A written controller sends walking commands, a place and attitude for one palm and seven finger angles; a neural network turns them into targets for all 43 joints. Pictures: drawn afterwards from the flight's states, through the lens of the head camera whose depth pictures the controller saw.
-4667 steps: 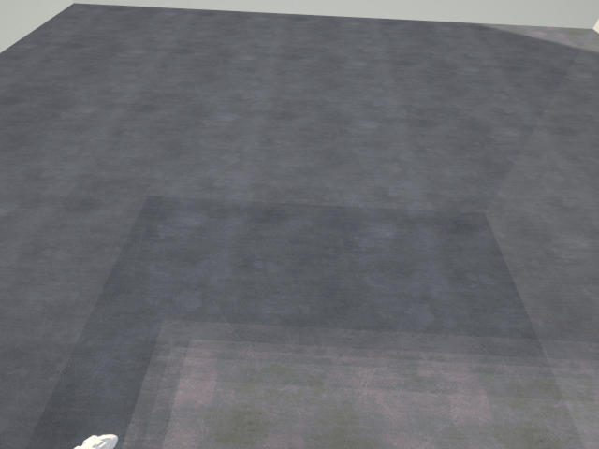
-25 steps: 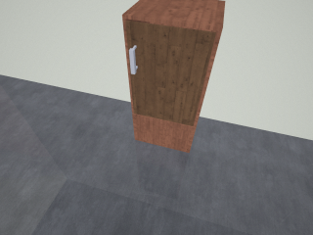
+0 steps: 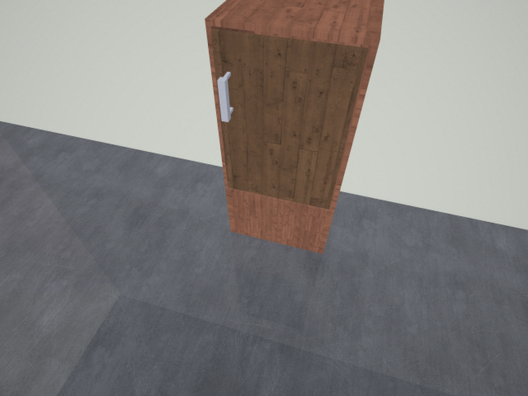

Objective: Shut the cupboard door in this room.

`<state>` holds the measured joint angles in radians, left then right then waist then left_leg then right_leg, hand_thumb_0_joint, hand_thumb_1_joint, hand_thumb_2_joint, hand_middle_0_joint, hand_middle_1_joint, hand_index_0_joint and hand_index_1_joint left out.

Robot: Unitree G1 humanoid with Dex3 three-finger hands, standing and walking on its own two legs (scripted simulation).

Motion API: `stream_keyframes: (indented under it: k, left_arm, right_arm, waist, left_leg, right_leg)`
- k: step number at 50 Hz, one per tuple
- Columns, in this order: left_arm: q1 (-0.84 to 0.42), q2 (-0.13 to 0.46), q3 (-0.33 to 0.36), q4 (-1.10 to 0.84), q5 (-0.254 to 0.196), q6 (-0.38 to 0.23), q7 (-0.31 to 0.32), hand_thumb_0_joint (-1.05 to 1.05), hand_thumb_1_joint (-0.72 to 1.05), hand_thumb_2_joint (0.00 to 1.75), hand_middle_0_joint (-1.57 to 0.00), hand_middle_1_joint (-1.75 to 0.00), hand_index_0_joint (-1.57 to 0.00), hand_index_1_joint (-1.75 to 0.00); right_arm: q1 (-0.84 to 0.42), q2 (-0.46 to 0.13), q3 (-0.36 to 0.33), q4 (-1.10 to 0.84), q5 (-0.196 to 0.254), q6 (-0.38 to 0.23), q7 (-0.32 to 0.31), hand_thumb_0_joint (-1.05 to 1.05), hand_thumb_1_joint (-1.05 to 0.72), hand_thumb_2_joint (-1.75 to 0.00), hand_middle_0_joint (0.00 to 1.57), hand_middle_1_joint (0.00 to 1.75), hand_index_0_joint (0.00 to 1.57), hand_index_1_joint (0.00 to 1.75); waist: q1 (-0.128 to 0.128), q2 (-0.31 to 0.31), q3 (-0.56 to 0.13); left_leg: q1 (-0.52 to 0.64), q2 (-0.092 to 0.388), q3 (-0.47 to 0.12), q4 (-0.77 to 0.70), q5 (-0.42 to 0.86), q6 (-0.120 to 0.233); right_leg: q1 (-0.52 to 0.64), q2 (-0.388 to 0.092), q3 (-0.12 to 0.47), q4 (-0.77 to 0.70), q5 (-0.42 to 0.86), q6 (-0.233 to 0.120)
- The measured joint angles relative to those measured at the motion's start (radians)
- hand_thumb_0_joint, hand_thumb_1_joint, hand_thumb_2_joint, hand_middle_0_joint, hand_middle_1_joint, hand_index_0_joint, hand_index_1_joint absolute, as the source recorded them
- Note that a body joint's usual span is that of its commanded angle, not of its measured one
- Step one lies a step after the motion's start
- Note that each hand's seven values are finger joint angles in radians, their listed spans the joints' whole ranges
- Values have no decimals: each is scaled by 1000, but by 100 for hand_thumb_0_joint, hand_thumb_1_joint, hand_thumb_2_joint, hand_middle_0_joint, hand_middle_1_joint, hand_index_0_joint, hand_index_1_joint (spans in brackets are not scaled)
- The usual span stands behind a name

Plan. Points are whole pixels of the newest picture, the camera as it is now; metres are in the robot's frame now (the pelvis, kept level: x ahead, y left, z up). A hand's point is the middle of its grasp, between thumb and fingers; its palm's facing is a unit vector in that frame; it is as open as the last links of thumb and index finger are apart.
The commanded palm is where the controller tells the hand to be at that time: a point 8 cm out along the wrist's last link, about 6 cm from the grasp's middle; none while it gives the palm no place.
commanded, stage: look to check the result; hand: left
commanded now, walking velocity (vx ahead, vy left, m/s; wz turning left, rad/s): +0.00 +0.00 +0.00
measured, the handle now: (226, 96) +0.89 +0.17 -0.02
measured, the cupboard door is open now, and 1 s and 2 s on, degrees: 0 0 0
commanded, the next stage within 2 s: stand and wait in 0.18 s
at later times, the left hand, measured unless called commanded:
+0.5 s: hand out of the picture +0.06 +0.21 -0.17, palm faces -0.01 -0.96 -0.29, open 7.4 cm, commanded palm none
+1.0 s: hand out of the picture +0.05 +0.19 -0.17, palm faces +0.00 -0.96 -0.26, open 7.4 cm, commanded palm none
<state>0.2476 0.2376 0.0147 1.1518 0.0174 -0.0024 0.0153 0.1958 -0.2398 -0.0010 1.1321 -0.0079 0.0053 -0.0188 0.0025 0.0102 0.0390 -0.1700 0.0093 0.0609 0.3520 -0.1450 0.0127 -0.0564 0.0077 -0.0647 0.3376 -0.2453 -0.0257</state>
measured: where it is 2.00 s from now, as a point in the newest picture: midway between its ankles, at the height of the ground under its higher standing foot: outside the picture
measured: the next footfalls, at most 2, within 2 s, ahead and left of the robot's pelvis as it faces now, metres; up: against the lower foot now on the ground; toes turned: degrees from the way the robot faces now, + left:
none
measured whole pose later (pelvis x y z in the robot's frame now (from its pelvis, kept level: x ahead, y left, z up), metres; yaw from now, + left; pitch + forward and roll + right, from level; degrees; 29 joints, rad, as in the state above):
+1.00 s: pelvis +0.03 -0.02 +0.00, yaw -1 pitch -2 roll +0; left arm 0.23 0.23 0.01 1.14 0.01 -0.01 0.02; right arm 0.18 -0.24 0.01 1.14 -0.01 0.01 -0.02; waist 0.00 0.00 0.04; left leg -0.13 0.03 0.06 0.34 -0.18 -0.01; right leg 0.00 0.03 -0.06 0.29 -0.25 -0.05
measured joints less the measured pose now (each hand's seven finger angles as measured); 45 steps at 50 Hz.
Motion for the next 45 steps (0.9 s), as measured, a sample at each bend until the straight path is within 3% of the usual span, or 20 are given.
stream_keyframes:
  k: [18, 45]
  left_arm:
    - [-60, 22, -2, -18, -1, -8, -3, 0, 90, 90, -20, -30, -20, -30]
    - [-31, 5, -3, -12, -3, -6, 5, 0, 90, 90, -20, -30, -20, -30]
  right_arm:
    - [-32, -28, 4, -1, -2, -4, 3, 0, -91, -89, 20, 30, 20, 30]
    - [-15, -5, 8, 9, 0, 1, -3, 0, -91, -89, 20, 30, 20, 30]
  waist:
    - [-6, -6, -8]
    - [-5, -10, -2]
  left_leg:
    - [21, 9, 1, -20, -6, -13]
    - [39, 20, 1, -18, -27, -26]
  right_leg:
    - [26, 11, 3, -34, 2, -10]
    - [51, 22, 6, -51, -8, -20]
